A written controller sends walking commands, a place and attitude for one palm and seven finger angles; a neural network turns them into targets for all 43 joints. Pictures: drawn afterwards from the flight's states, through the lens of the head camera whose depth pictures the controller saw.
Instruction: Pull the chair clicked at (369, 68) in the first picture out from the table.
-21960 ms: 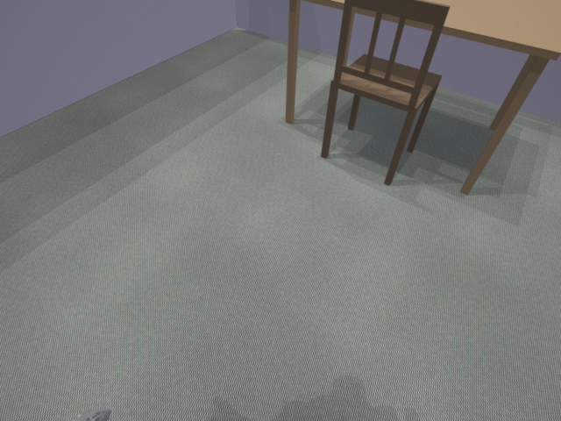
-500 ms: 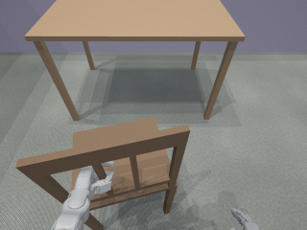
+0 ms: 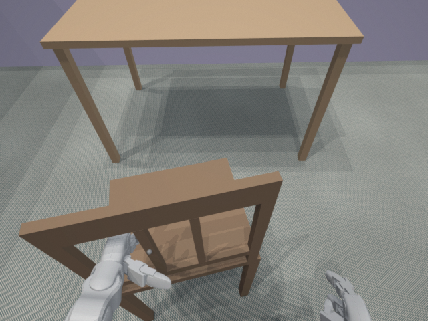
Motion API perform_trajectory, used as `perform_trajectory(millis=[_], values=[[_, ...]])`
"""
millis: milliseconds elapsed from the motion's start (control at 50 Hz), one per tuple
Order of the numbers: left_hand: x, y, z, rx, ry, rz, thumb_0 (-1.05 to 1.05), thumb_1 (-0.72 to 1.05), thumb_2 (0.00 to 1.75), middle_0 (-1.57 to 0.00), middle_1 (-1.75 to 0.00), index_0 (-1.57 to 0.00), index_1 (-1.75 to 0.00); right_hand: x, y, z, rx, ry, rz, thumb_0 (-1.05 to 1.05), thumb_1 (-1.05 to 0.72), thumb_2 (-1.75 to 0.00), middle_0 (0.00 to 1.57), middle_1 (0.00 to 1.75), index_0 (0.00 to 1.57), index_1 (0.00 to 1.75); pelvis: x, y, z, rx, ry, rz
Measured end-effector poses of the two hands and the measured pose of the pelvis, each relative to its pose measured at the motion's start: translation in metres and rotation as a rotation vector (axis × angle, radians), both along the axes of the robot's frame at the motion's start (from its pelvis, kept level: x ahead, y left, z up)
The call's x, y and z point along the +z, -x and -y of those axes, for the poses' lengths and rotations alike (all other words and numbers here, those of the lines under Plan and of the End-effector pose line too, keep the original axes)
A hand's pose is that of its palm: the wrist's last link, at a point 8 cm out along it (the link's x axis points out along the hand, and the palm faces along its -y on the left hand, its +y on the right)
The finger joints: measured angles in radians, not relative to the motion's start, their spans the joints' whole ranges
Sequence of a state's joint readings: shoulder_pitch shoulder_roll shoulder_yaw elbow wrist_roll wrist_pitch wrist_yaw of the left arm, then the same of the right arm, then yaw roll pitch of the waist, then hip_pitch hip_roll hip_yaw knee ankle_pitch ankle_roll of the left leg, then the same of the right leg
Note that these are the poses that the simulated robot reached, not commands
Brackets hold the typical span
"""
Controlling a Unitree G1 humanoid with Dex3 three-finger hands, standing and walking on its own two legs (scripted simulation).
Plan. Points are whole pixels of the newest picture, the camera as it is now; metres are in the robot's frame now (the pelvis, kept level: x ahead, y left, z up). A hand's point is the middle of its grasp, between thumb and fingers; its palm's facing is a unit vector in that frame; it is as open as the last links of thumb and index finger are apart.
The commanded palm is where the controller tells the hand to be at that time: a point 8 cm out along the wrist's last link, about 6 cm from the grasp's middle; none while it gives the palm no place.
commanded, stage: open the thumb and straighten the fingers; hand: left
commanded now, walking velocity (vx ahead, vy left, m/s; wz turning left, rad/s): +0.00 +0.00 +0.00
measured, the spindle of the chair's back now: (152, 250) +0.27 +0.14 -0.06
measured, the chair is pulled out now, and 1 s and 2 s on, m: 0.60 0.60 0.60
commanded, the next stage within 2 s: draw the fingers out of the gap in 0.10 s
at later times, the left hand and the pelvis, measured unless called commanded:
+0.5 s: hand (135, 284) +0.20 +0.15 -0.03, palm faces -0.01 -0.99 -0.15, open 17.5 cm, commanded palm +0.18 +0.20 -0.01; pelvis +0.00 +0.01 -0.01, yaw +1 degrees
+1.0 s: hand out of the picture +0.14 +0.14 -0.03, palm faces +0.01 -0.99 -0.15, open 17.5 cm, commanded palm +0.11 +0.19 -0.01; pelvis +0.00 +0.00 -0.02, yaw +1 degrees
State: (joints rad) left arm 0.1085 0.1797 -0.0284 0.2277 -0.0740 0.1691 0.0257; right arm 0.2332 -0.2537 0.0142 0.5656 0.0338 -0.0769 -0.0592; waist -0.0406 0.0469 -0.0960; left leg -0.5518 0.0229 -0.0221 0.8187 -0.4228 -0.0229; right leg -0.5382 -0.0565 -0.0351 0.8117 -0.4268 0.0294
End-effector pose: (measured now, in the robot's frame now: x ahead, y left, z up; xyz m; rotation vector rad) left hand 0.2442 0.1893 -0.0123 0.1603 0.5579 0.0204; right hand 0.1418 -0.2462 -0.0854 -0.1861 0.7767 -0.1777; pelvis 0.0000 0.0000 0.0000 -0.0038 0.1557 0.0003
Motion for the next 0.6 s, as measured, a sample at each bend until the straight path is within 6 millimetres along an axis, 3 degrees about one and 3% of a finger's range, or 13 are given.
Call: perform_trajectory(millis=[100, 200, 300, 600], values=[[0.0, 0.002, -0.004, 0.004, 0.005, 0.002, -0.01, -0.54, 0.21, -0.07, -0.21, -0.08, -0.21, 0.001, -0.006, -0.003, 0.013, 0.006, 0.014, 0.01, -0.9, -0.9, 0.21, 0.3, 0.2, 0.3, -0.002, -0.001, -0.001, 0.005, 0.004, -0.005], [0.0, 0.005, -0.007, 0.0, 0.004, 0.0, -0.01, -0.54, 0.21, -0.03, -0.08, -0.03, -0.08, 0.002, -0.007, -0.003, 0.015, 0.018, 0.015, 0.01, -0.9, -0.9, 0.21, 0.3, 0.2, 0.3, -0.004, -0.002, -0.002, 0.01, 0.008, -0.009], [0.0, 0.014, -0.013, 0.008, 0.006, -0.004, -0.01, -0.54, 0.21, -0.01, -0.03, -0.02, -0.03, 0.003, -0.004, -0.002, 0.004, 0.024, 0.016, 0.01, -0.9, -0.9, 0.21, 0.3, 0.2, 0.3, -0.004, -0.002, -0.004, 0.006, 0.009, -0.011], [0.0, 0.073, -0.012, 0.013, 0.006, -0.023, -0.01, -0.54, 0.2, 0.0, 0.0, -0.01, 0.0, 0.006, -0.012, -0.013, 0.022, 0.034, 0.086, 0.01, -0.9, -0.9, 0.21, 0.3, 0.2, 0.3, -0.011, 0.002, -0.008, 0.022, 0.018, -0.01]])
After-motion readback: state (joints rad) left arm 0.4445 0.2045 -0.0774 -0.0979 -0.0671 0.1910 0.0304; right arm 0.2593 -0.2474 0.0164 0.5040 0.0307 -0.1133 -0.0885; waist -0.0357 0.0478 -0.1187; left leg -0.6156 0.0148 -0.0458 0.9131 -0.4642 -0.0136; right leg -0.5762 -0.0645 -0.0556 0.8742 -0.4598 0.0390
